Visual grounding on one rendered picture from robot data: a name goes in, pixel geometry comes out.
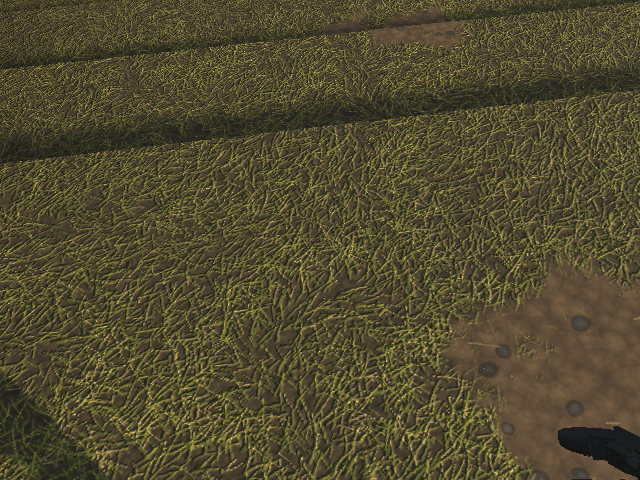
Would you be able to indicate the right robot hand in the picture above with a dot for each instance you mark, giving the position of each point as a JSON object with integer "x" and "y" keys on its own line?
{"x": 619, "y": 447}

